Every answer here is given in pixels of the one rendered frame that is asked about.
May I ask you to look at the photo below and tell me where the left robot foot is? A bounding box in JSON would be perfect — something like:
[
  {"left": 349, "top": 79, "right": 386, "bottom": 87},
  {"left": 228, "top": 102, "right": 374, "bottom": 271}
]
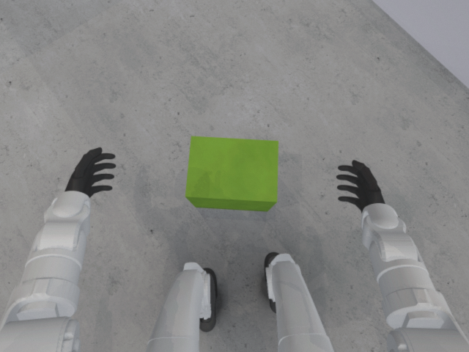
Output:
[{"left": 199, "top": 268, "right": 217, "bottom": 332}]

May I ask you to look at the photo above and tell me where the robot right hand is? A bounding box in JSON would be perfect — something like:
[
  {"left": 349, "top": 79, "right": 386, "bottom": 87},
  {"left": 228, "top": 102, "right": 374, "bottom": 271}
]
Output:
[{"left": 336, "top": 160, "right": 385, "bottom": 213}]

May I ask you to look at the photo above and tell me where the left robot forearm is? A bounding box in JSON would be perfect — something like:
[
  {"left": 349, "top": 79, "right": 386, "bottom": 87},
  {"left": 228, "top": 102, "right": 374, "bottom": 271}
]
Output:
[{"left": 0, "top": 191, "right": 91, "bottom": 331}]

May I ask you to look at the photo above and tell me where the left robot upper arm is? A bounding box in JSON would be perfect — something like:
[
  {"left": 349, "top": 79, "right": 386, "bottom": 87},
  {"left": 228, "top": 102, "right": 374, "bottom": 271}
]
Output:
[{"left": 0, "top": 316, "right": 81, "bottom": 352}]

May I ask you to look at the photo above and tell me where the right robot forearm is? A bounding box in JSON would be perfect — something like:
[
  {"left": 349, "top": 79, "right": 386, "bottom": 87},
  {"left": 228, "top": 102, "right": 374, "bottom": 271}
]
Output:
[{"left": 361, "top": 203, "right": 469, "bottom": 344}]

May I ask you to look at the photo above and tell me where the carton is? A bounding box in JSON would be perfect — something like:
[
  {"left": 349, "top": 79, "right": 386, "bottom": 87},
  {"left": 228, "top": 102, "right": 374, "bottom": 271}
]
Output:
[{"left": 185, "top": 136, "right": 278, "bottom": 212}]

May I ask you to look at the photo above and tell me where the robot left hand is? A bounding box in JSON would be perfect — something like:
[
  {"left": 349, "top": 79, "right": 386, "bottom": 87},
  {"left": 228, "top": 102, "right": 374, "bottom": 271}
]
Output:
[{"left": 65, "top": 147, "right": 116, "bottom": 198}]

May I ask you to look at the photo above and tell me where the right robot upper arm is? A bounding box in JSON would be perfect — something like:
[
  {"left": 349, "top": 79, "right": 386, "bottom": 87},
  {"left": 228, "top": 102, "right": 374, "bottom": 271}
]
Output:
[{"left": 387, "top": 327, "right": 469, "bottom": 352}]

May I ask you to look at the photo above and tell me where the robot right thigh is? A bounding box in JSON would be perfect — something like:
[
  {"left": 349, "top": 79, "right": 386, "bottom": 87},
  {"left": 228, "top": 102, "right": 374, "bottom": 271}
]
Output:
[{"left": 265, "top": 261, "right": 334, "bottom": 352}]

